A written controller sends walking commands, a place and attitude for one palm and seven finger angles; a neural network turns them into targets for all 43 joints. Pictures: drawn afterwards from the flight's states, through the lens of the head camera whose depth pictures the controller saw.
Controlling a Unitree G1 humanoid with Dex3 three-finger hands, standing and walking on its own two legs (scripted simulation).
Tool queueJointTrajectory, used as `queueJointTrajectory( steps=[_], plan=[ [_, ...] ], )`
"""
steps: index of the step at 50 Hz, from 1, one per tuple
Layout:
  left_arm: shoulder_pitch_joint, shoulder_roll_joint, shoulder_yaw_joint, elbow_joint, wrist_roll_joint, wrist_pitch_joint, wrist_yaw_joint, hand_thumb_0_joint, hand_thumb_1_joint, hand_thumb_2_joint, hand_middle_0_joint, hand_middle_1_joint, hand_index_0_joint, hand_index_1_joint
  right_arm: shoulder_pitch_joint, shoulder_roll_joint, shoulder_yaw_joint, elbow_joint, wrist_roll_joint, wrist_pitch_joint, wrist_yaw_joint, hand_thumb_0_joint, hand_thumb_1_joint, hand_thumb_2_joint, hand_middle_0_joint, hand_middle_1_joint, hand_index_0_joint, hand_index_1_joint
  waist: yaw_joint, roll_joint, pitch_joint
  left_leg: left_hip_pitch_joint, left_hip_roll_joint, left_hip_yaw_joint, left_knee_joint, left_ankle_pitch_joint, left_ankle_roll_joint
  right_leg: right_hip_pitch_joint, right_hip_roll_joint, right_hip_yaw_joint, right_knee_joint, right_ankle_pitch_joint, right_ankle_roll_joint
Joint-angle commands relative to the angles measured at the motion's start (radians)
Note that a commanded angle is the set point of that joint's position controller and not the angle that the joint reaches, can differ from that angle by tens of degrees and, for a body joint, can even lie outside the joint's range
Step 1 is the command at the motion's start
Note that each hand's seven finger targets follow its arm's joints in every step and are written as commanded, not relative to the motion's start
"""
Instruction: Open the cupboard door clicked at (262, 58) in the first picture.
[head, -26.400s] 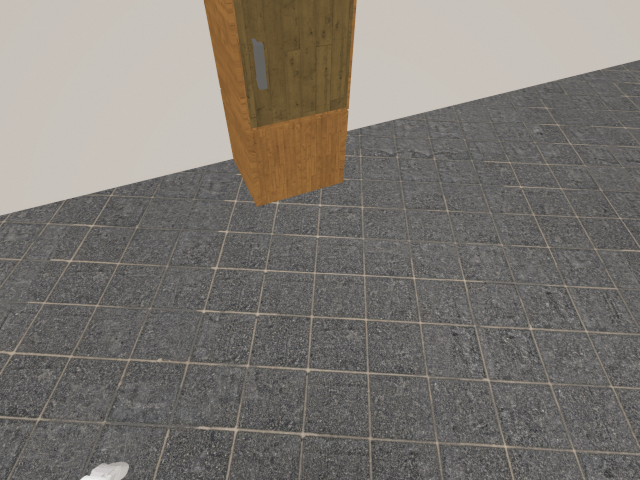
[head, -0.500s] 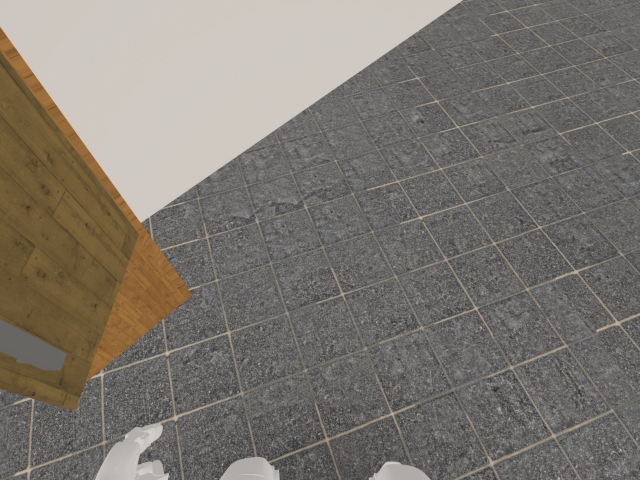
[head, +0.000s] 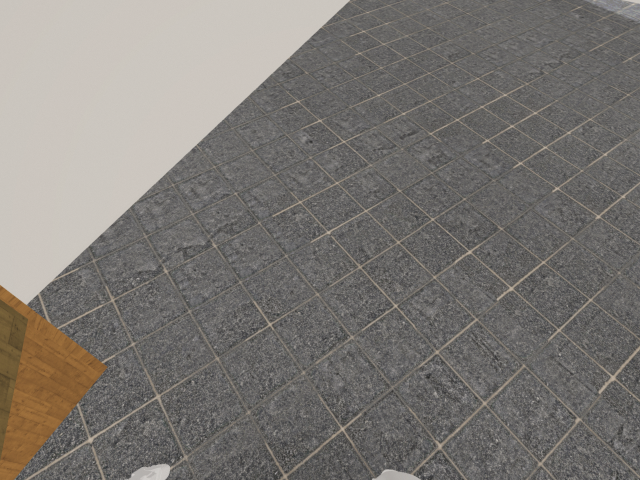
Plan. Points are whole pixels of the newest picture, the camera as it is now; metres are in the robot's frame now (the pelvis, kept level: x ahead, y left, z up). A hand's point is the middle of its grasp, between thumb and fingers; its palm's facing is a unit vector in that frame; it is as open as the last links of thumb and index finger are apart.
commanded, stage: walk to a spot facing it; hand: left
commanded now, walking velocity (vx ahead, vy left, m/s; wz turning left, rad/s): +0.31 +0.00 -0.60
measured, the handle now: out of the picture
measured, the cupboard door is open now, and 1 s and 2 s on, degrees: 41 41 41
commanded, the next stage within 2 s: turn to face it in 1.18 s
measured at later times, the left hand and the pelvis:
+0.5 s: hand (226, 436) +0.20 +0.16 -0.20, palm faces -0.19 -0.97 -0.15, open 7.4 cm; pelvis +0.17 -0.03 -0.02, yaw -16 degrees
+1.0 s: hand (368, 237) +0.57 -0.07 -0.17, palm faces -0.48 -0.85 -0.22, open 7.4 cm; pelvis +0.36 -0.16 -0.02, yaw -27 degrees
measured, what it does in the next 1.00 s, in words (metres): walks ahead, turning right: right foot, then left foot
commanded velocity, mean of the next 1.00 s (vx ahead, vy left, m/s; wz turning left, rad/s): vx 0.35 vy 0.00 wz -0.36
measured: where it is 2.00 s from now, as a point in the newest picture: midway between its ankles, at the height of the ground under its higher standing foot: (418, 341)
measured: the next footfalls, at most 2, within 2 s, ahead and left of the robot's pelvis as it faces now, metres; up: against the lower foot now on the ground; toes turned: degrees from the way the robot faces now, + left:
right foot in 0.08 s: +0.05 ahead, -0.14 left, +0.00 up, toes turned -10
left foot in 0.44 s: +0.30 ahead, +0.05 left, +0.00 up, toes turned -8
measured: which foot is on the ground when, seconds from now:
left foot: down 0.00-0.08, up 0.10-0.42, down 0.44-0.90, up 0.92-1.00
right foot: up 0.00-0.06, down 0.08-0.46, up 0.48-0.88, down 0.90-1.00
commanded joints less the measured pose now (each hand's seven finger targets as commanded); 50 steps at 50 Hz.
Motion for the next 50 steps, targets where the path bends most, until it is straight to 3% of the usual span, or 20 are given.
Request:
queueJointTrajectory(
  steps=[1,3,4,5,10,17,20,21,22,23,24,26,29,38,41,43,44,45,46,50],
  plan=[
    [-0.090,0.040,0.007,-0.099,-0.002,-0.049,-0.012,0.000,0.900,0.900,-0.200,-0.300,-0.200,-0.300,0.086,-0.231,-0.077,-0.018,-0.002,-0.017,-0.006,0.000,-0.900,-0.900,0.200,0.300,0.200,0.300,-0.048,0.176,-0.083,0.073,0.212,-0.077,-0.110,-0.008,0.116,0.075,0.028,-0.085,-0.254,0.023,-0.021],
    [0.127,0.118,0.034,-0.021,0.001,-0.063,0.001,0.000,0.900,0.900,-0.200,-0.300,-0.200,-0.300,0.025,-0.202,-0.071,-0.039,0.011,-0.017,0.006,0.000,-0.900,-0.900,0.200,0.300,0.200,0.300,0.069,-0.018,-0.131,-0.183,0.114,0.046,0.184,-0.099,0.038,0.459,-0.014,0.008,-0.450,0.056,-0.077],
    [0.260,0.258,0.067,0.022,0.004,-0.073,0.021,0.000,0.900,0.900,-0.200,-0.300,-0.200,-0.300,-0.069,-0.112,-0.050,-0.100,0.029,-0.017,0.016,0.000,-0.900,-0.900,0.200,0.300,0.200,0.300,0.144,-0.406,-0.127,-0.511,-0.044,0.114,0.499,-0.388,-0.020,0.634,-0.302,0.479,-0.594,-0.036,-0.207],
    [0.320,0.278,0.067,0.034,-0.015,-0.070,0.037,0.000,0.900,0.900,-0.200,-0.300,-0.200,-0.300,-0.184,-0.153,-0.051,-0.149,0.015,-0.014,0.015,0.000,-0.900,-0.900,0.200,0.300,0.200,0.300,0.179,-0.291,-0.067,-0.612,-0.042,-0.065,0.636,-0.399,-0.013,0.579,-0.385,0.624,-0.649,0.019,-0.288],
    [0.125,0.142,0.031,0.012,-0.004,-0.101,0.053,0.000,0.900,0.900,-0.200,-0.300,-0.200,-0.300,-0.130,-0.123,-0.063,-0.061,0.012,-0.015,0.026,0.000,-0.900,-0.900,0.200,0.300,0.200,0.300,0.026,-0.157,-0.038,-0.436,-0.010,-0.131,0.546,-0.079,-0.026,0.366,-0.207,0.317,-0.611,0.255,-0.230],
    [0.143,0.160,0.033,0.059,-0.005,-0.114,0.043,0.000,0.900,0.900,-0.200,-0.300,-0.200,-0.300,-0.183,-0.098,-0.058,-0.075,0.020,-0.035,0.034,0.000,-0.900,-0.900,0.200,0.300,0.200,0.300,0.021,-0.131,0.003,-0.295,-0.073,-0.095,0.263,0.017,-0.014,0.319,-0.181,0.290,-0.592,0.349,-0.221],
    [0.096,0.153,0.035,0.063,-0.009,-0.110,0.044,0.000,0.900,0.900,-0.200,-0.300,-0.200,-0.300,-0.057,-0.125,-0.066,-0.032,0.017,-0.052,0.022,0.000,-0.900,-0.900,0.200,0.300,0.200,0.300,-0.054,-0.067,-0.021,0.002,-0.107,-0.075,0.072,0.082,0.002,0.192,-0.134,0.257,-0.470,0.357,-0.180],
    [0.075,0.127,0.030,0.051,-0.012,-0.110,0.040,0.000,0.900,0.900,-0.200,-0.300,-0.200,-0.300,0.090,-0.172,-0.076,0.017,0.014,-0.060,0.008,0.000,-0.900,-0.900,0.200,0.300,0.200,0.300,-0.118,0.008,-0.080,0.208,-0.083,-0.110,0.019,0.058,0.021,0.098,-0.074,0.205,-0.293,0.392,-0.150],
    [0.120,0.059,0.020,0.040,-0.021,-0.107,0.034,0.000,0.900,0.900,-0.200,-0.300,-0.200,-0.300,0.238,-0.289,-0.103,0.051,-0.010,-0.070,-0.004,0.000,-0.900,-0.900,0.200,0.300,0.200,0.300,-0.159,0.275,-0.196,0.419,0.191,-0.466,-0.065,-0.076,0.113,-0.097,0.062,0.098,0.037,0.135,-0.091],
    [0.110,0.045,0.008,0.004,-0.022,-0.113,0.027,0.000,0.900,0.900,-0.200,-0.300,-0.200,-0.300,0.316,-0.324,-0.096,0.057,-0.011,-0.062,-0.011,0.000,-0.900,-0.900,0.200,0.300,0.200,0.300,-0.159,0.343,-0.231,0.443,0.374,-0.736,-0.223,-0.161,0.203,-0.229,0.110,0.078,0.326,-0.143,-0.075],
    [0.063,0.062,0.012,0.010,-0.007,-0.114,0.030,0.000,0.900,0.900,-0.200,-0.300,-0.200,-0.300,0.237,-0.289,-0.083,0.050,-0.005,-0.057,-0.009,0.000,-0.900,-0.900,0.200,0.300,0.200,0.300,-0.130,0.245,-0.156,0.288,0.382,-0.725,-0.270,-0.274,0.199,-0.260,0.043,0.134,0.465,-0.084,-0.086],
    [0.032,0.051,0.014,0.026,0.000,-0.107,0.014,0.000,0.900,0.900,-0.200,-0.300,-0.200,-0.300,0.080,-0.177,-0.057,0.006,-0.002,-0.064,-0.006,0.000,-0.900,-0.900,0.200,0.300,0.200,0.300,-0.052,0.157,0.000,0.055,0.297,-0.506,-0.301,-0.215,0.157,-0.257,-0.050,0.115,0.501,0.098,-0.073],
    [0.074,0.001,0.006,0.043,0.005,-0.076,0.002,0.000,0.900,0.900,-0.200,-0.300,-0.200,-0.300,0.066,-0.127,-0.041,0.030,0.007,-0.085,-0.012,0.000,-0.900,-0.900,0.200,0.300,0.200,0.300,0.000,0.126,-0.028,0.049,0.205,-0.229,-0.298,0.079,0.122,-0.217,-0.073,0.081,0.395,0.206,-0.043],
    [-0.162,-0.023,-0.016,-0.028,0.002,-0.071,-0.005,0.000,0.900,0.900,-0.200,-0.300,-0.200,-0.300,0.203,-0.126,-0.039,0.115,0.002,-0.075,0.001,0.000,-0.900,-0.900,0.200,0.300,0.200,0.300,-0.054,0.099,0.024,0.126,0.199,-0.004,-0.282,0.311,0.141,-0.152,-0.062,-0.033,-0.096,0.291,-0.046],
    [-0.143,0.005,-0.011,-0.020,0.000,-0.077,-0.002,0.000,0.900,0.900,-0.200,-0.300,-0.200,-0.300,0.194,-0.151,-0.042,0.128,-0.003,-0.066,0.004,0.000,-0.900,-0.900,0.200,0.300,0.200,0.300,-0.024,0.108,-0.001,0.134,0.214,0.023,-0.206,0.400,0.126,-0.009,-0.023,-0.064,-0.184,0.242,-0.074],
    [0.037,0.043,-0.001,0.037,0.002,-0.091,0.004,0.000,0.900,0.900,-0.200,-0.300,-0.200,-0.300,0.169,-0.170,-0.041,0.131,0.006,-0.060,0.006,0.000,-0.900,-0.900,0.200,0.300,0.200,0.300,0.064,0.081,-0.093,0.111,0.163,0.083,0.040,0.575,0.088,0.254,0.039,-0.113,-0.281,0.247,-0.103],
    [0.210,0.113,0.021,0.093,0.005,-0.106,0.014,0.000,0.900,0.900,-0.200,-0.300,-0.200,-0.300,0.150,-0.151,-0.038,0.126,0.020,-0.063,0.014,0.000,-0.900,-0.900,0.200,0.300,0.200,0.300,0.143,-0.018,-0.195,-0.076,0.112,0.109,0.294,0.501,0.050,0.572,-0.033,-0.004,-0.323,0.225,-0.146],
    [0.370,0.244,0.059,0.132,0.002,-0.113,0.036,0.000,0.900,0.900,-0.200,-0.300,-0.200,-0.300,0.157,-0.080,-0.028,0.081,0.039,-0.068,0.018,0.000,-0.900,-0.900,0.200,0.300,0.200,0.300,0.189,-0.322,-0.323,-0.384,-0.056,0.123,0.659,-0.161,0.000,0.830,-0.344,0.474,-0.432,0.284,-0.268],
    [0.357,0.274,0.053,0.140,-0.025,-0.108,0.045,0.000,0.900,0.900,-0.200,-0.300,-0.200,-0.300,0.064,-0.093,-0.037,0.053,0.035,-0.066,0.013,0.000,-0.900,-0.900,0.200,0.300,0.200,0.300,0.174,-0.235,-0.257,-0.503,-0.061,-0.042,0.838,-0.329,0.008,0.763,-0.427,0.592,-0.540,0.421,-0.321],
    [0.105,0.091,0.003,0.087,-0.018,-0.123,0.062,0.000,0.900,0.900,-0.200,-0.300,-0.200,-0.300,0.064,-0.048,-0.039,0.114,0.017,-0.042,0.009,0.000,-0.900,-0.900,0.200,0.300,0.200,0.300,0.011,-0.089,-0.106,-0.361,0.045,-0.140,0.708,-0.072,0.002,0.349,-0.272,0.242,-0.585,0.502,-0.231]
  ],
)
